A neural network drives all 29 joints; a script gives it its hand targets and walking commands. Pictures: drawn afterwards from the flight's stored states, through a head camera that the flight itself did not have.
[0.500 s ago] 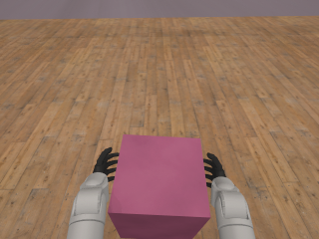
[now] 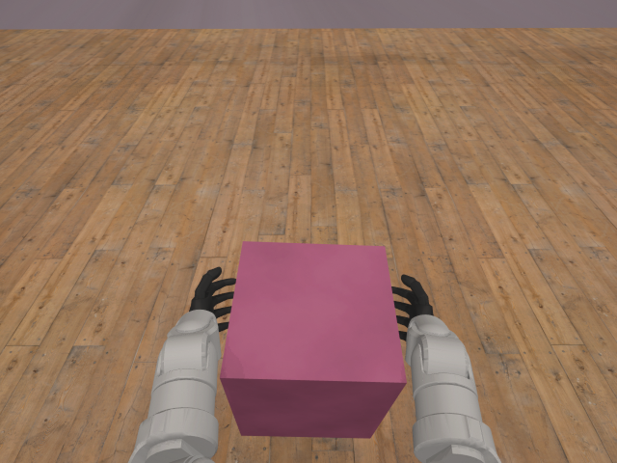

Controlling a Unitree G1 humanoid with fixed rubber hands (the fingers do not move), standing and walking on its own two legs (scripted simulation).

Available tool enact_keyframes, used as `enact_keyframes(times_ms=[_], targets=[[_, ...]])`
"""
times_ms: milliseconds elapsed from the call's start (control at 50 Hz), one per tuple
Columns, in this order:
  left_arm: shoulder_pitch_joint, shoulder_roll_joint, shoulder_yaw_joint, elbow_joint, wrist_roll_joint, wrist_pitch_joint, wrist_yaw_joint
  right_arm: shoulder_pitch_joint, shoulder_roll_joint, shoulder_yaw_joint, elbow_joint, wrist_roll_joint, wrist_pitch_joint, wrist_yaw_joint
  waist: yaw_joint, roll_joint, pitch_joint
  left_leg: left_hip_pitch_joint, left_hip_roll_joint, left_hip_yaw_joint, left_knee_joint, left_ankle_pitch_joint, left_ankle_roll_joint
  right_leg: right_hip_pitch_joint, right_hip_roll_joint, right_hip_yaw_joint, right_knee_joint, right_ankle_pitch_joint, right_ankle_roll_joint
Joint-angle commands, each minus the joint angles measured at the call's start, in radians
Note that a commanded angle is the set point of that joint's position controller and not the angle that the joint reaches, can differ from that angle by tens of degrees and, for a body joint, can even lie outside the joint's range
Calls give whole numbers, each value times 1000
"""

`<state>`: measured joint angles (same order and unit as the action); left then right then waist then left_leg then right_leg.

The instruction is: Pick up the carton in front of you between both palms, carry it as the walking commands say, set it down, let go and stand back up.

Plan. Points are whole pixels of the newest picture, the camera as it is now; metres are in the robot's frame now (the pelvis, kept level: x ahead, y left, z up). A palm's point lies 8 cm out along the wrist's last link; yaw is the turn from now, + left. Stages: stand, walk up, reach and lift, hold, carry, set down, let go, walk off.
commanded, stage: set down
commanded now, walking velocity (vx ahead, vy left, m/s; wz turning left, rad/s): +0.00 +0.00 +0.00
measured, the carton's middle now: (309, 345) +0.33 +0.00 -0.04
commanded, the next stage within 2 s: none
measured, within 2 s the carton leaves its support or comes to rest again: neither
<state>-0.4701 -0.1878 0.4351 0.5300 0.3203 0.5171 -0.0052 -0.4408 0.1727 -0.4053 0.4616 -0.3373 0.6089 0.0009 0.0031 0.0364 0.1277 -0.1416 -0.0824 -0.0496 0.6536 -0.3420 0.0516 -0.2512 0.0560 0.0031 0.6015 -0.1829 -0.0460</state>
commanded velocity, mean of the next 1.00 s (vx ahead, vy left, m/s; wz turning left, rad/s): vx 0.00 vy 0.00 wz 0.00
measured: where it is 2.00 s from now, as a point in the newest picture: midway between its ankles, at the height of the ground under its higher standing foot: outside the picture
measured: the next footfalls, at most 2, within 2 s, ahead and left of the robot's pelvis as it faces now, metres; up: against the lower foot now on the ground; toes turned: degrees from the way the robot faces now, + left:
none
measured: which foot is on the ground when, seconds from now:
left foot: down 0.00-1.00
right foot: down 0.00-1.00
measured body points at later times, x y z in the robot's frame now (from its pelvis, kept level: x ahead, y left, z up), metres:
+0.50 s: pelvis -0.01 -0.01 -0.09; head +0.19 -0.04 +0.32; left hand +0.41 +0.14 -0.15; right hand +0.39 -0.17 -0.18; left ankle +0.02 +0.09 -0.72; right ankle +0.10 -0.09 -0.72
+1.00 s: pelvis -0.03 +0.01 -0.21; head +0.24 -0.01 +0.15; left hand +0.45 +0.10 -0.31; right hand +0.42 -0.20 -0.32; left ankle +0.02 +0.09 -0.72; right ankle +0.10 -0.09 -0.72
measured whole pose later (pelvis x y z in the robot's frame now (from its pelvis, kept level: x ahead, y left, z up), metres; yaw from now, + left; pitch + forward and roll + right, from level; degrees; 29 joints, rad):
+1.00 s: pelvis -0.03 +0.01 -0.21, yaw +3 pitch +41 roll +2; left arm -0.90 -0.07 0.34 0.71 0.10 0.15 0.17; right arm -0.85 -0.08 -0.38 0.72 -0.11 0.18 -0.01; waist -0.09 0.06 -0.10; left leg -1.75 -0.15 0.04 1.66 -0.61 0.05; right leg -1.87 0.03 0.01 1.57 -0.41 -0.02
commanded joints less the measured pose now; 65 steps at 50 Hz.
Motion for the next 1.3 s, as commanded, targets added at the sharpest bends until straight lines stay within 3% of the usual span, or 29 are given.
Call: enact_keyframes(times_ms=[0, 80, 160, 240, 280, 380, 400, 460, 540, 560, 580, 600, 620, 720, 740, 800, 820, 840, 880, 920, 940, 960, 980, 1080, 1100, 1120, 1180, 1200, 1280], targets=[[-682, -718, -240, 195, -36, -126, -155, -689, 707, 266, 180, 66, -143, 154, 15, 6, -197, -533, 65, -117, -122, -212, 37, 276, -5, 164, 38, -271, 6], [-650, -589, -148, 222, -4, -206, -142, -690, 600, 192, 233, 20, -232, 127, 28, -55, -255, -621, 34, -88, 0, -104, 19, 132, -7, 191, 69, -278, 10], [-674, -608, -205, 203, -42, -312, -151, -667, 600, 230, 241, 23, -348, 107, 23, -58, -455, -707, 8, -77, 113, 15, -7, 51, -14, 229, 157, -121, 20], [-695, -685, -349, 162, -127, -415, -174, -693, 671, 360, 185, 78, -472, 71, -14, -76, -734, -900, -25, -75, 223, 54, -26, 68, -18, 250, 297, 126, 27], [-697, -680, -443, 128, -165, -442, -177, -705, 709, 477, 132, 133, -504, 51, -5, -86, -900, -977, -36, -72, 270, 59, -33, 136, -36, 271, 362, 294, 36], [-669, -678, -583, 96, -237, -485, -121, -737, 722, 676, 34, 231, -544, 21, 28, -98, -1171, -1117, -58, -55, 372, 111, -49, 122, -11, 238, 489, 396, 55], [-658, -666, -583, 105, -232, -485, -115, -728, 719, 676, 56, 235, -539, 19, 40, -104, -1152, -1134, -63, -54, 387, 93, -46, 72, -8, 232, 494, 365, 55], [-660, -664, -573, 122, -230, -480, -97, -692, 680, 650, 78, 228, -544, 20, -12, -83, -1080, -1206, -68, -63, 431, 34, -50, -99, 10, 222, 530, 256, 51], [-677, -705, -528, 179, -225, -462, -96, -736, 655, 594, 112, 221, -535, 48, -34, -77, -1011, -1270, -75, -62, 488, -2, -61, -298, 24, 188, 574, 158, 35], [-724, -717, -540, 163, -243, -460, -91, -753, 637, 572, 115, 221, -535, 54, -79, -64, -1026, -1273, -77, -72, 514, -2, -65, -345, 34, 166, 605, 146, 31], [-703, -724, -526, 197, -231, -459, -86, -756, 621, 553, 152, 217, -527, 60, -39, -41, -1006, -1299, -80, -59, 525, 1, -69, -381, 33, 168, 614, 149, 27], [-746, -716, -524, 209, -236, -453, -84, -776, 616, 527, 157, 211, -525, 68, -86, -51, -993, -1306, -77, -74, 531, -18, -62, -441, 44, 142, 637, 129, 28], [-751, -720, -499, 225, -226, -444, -79, -784, 593, 499, 174, 204, -520, 72, -85, -21, -989, -1279, -80, -71, 542, -15, -67, -501, 45, 132, 656, 110, 21], [-798, -750, -544, 189, -250, -439, -29, -815, 548, 468, 190, 219, -513, 114, -112, 33, -1107, -1248, -89, -82, 637, 116, -84, -670, 66, 84, 785, 187, 17], [-804, -727, -550, 168, -250, -438, -17, -842, 549, 478, 170, 243, -509, 121, -101, 27, -1134, -1222, -83, -93, 655, 158, -82, -710, 66, 75, 818, 209, 27], [-873, -735, -584, 125, -274, -428, 7, -900, 519, 470, 159, 261, -494, 138, -141, 9, -1202, -1245, -98, -87, 715, 153, -93, -757, 72, 47, 873, 214, 35], [-887, -705, -584, 119, -267, -423, 14, -913, 530, 473, 150, 274, -488, 141, -121, 11, -1218, -1245, -100, -84, 734, 156, -92, -789, 70, 51, 896, 205, 38], [-914, -728, -584, 118, -280, -418, 18, -943, 501, 473, 148, 273, -482, 144, -148, 14, -1212, -1276, -103, -88, 755, 146, -95, -791, 68, 49, 914, 205, 34], [-945, -704, -569, 114, -268, -404, 28, -982, 509, 485, 147, 296, -466, 151, -112, 5, -1226, -1312, -111, -71, 788, 108, -88, -830, 64, 50, 944, 180, 46], [-966, -724, -569, 125, -264, -392, 27, -1008, 497, 462, 161, 289, -452, 152, -145, 3, -1231, -1357, -120, -53, 820, 55, -89, -833, 67, 49, 956, 165, 49], [-1000, -723, -563, 106, -276, -388, 30, -1042, 501, 466, 152, 306, -445, 156, -108, 2, -1256, -1364, -125, -46, 838, 45, -84, -839, 60, 53, 974, 153, 51], [-1010, -735, -565, 141, -275, -378, 30, -1038, 493, 448, 155, 295, -440, 155, -164, -4, -1257, -1383, -126, -51, 852, 33, -82, -828, 64, 50, 983, 166, 53], [-1052, -707, -564, 109, -276, -376, 29, -1082, 488, 457, 127, 303, -434, 155, -135, -13, -1261, -1403, -128, -36, 869, 5, -80, -838, 60, 51, 997, 147, 55], [-1169, -710, -521, 176, -288, -343, 19, -1180, 471, 412, 149, 295, -402, 157, -185, -16, -1254, -1479, -138, -21, 934, -70, -68, -866, 47, 45, 1043, 90, 53], [-1184, -702, -497, 203, -276, -341, 15, -1196, 463, 415, 177, 296, -395, 156, -160, 2, -1209, -1520, -137, -11, 943, -82, -70, -893, 41, 58, 1050, 80, 52], [-1206, -685, -489, 212, -276, -339, 11, -1215, 461, 406, 165, 294, -394, 155, -187, -7, -1215, -1561, -136, -9, 973, -95, -65, -877, 36, 66, 1062, 80, 54], [-1250, -648, -447, 247, -261, -333, 4, -1245, 469, 394, 205, 285, -376, 154, -175, -30, -1178, -1641, -141, 11, 1005, -144, -57, -884, 32, 76, 1082, 37, 60], [-1262, -656, -443, 274, -273, -325, -1, -1257, 450, 383, 210, 273, -375, 155, -205, -22, -1167, -1660, -143, 7, 1015, -153, -55, -878, 33, 71, 1091, 35, 54], [-1323, -618, -404, 305, -257, -322, -12, -1329, 447, 385, 223, 288, -366, 166, -172, -10, -1148, -1745, -142, 29, 1075, -177, -51, -906, 19, 95, 1133, -8, 55]])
